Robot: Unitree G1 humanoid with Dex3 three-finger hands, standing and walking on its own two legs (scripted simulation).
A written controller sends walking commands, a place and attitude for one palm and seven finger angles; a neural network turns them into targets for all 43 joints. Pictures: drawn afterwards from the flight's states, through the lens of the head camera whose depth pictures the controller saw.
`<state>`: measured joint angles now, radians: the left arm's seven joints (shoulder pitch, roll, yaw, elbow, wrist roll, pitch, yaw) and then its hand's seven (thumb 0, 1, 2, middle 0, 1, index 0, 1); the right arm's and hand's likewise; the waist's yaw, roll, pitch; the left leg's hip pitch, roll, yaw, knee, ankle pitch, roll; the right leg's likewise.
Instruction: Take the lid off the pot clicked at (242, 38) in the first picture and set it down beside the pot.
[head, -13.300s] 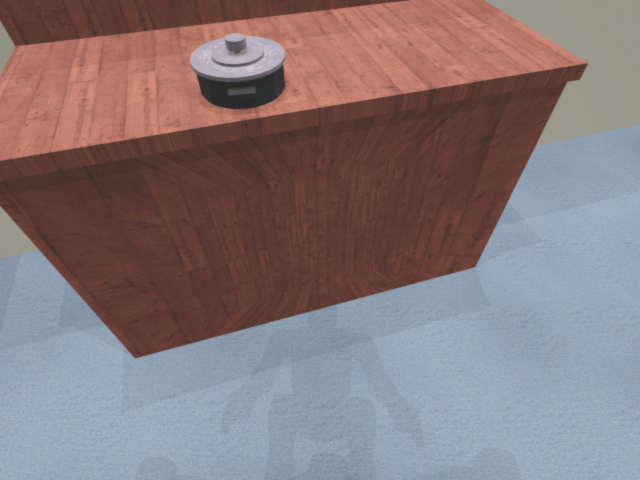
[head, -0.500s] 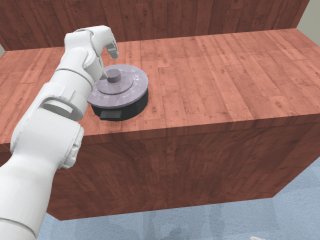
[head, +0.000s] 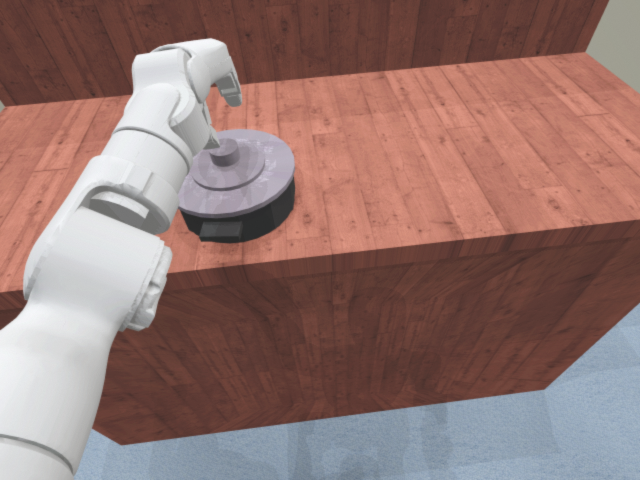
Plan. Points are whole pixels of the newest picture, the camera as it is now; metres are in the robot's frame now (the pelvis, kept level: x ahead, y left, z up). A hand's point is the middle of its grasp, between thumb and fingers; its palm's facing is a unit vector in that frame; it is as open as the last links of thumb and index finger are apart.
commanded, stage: move the open hand above the knob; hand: left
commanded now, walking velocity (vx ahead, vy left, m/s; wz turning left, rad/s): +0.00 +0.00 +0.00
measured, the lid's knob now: (224, 152) +0.51 +0.12 +0.15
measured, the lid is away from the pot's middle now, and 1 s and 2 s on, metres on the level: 0.00 0.00 0.00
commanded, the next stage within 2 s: none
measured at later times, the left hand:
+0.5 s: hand (206, 114) +0.49 +0.12 +0.23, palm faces -0.27 -0.08 -0.96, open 10.2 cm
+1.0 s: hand (198, 117) +0.48 +0.12 +0.23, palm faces -0.26 -0.08 -0.96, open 10.2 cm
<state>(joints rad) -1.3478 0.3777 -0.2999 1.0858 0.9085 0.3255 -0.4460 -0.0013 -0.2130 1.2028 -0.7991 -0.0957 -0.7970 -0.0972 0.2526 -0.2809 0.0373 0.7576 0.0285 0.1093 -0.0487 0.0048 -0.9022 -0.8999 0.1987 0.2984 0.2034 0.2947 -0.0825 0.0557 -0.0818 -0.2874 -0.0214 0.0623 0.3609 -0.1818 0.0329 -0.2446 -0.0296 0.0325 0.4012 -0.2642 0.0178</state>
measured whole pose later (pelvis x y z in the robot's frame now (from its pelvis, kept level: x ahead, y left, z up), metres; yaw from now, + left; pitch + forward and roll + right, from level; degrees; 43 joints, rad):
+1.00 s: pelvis +0.00 +0.00 +0.00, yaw +0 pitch +6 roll +1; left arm -1.33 0.39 -0.31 1.05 0.90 0.34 -0.46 0.00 -0.22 1.21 -0.81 -0.08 -0.80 -0.08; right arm 0.21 -0.28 0.04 0.74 0.03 0.13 -0.05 0.00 -0.90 -0.90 0.20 0.30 0.20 0.29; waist -0.07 0.05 -0.08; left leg -0.28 -0.02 0.05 0.37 -0.19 0.03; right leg -0.23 -0.02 0.02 0.40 -0.27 0.01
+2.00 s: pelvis -0.01 -0.01 +0.00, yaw +0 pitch +5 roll +1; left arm -1.34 0.38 -0.32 1.08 0.90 0.34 -0.46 0.00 -0.22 1.21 -0.81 -0.08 -0.80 -0.08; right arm 0.22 -0.29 0.04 0.75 0.03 0.11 -0.06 0.00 -0.90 -0.90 0.20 0.30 0.20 0.29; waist -0.08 0.05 -0.08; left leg -0.28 -0.01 0.06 0.36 -0.17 0.03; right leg -0.23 -0.02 0.03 0.40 -0.26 0.01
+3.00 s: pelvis +0.00 +0.00 +0.00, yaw +0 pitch +7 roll +1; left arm -1.37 0.35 -0.31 1.21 0.89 0.38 -0.49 0.00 -0.21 1.21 -0.80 -0.08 -0.80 -0.08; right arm 0.26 -0.29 0.03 0.77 0.01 0.10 -0.06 0.00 -0.90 -0.90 0.20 0.30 0.20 0.29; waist -0.11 0.04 -0.09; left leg -0.33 -0.01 0.06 0.39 -0.19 0.03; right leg -0.28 -0.02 0.03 0.42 -0.27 0.01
